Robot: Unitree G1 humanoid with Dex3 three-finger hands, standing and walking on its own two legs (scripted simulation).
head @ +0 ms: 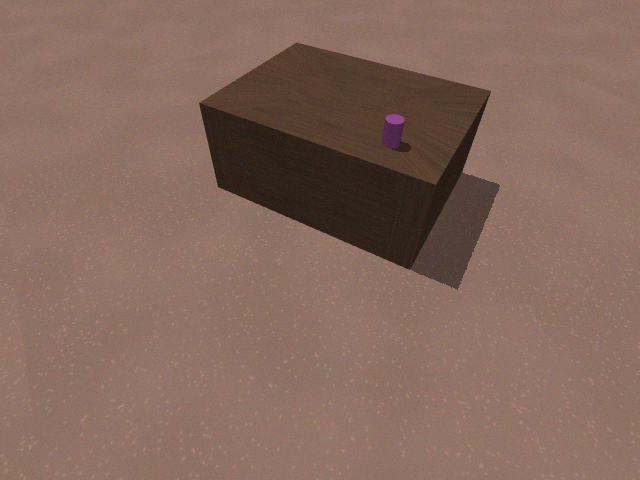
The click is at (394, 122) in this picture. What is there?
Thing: squat round
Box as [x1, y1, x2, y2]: [382, 114, 404, 148]
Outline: 391,114 386,116 382,144 386,147 394,148 399,145 404,119 399,115
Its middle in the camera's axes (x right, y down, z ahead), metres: +0.27 -0.36 +1.38
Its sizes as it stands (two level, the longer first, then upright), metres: 0.067 0.067 0.099
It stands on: a support 0.45 m high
